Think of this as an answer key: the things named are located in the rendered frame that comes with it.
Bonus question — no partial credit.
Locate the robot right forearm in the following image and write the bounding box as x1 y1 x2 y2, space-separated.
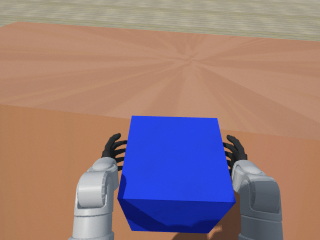
231 160 284 240

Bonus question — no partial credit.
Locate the left robot hand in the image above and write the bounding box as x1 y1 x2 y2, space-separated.
101 133 127 171

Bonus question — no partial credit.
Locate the carton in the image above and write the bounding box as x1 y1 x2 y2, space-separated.
117 115 236 234

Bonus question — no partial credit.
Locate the robot left forearm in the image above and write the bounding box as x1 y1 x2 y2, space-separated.
68 157 119 240

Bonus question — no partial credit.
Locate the right robot hand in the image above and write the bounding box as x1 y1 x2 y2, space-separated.
222 135 248 177

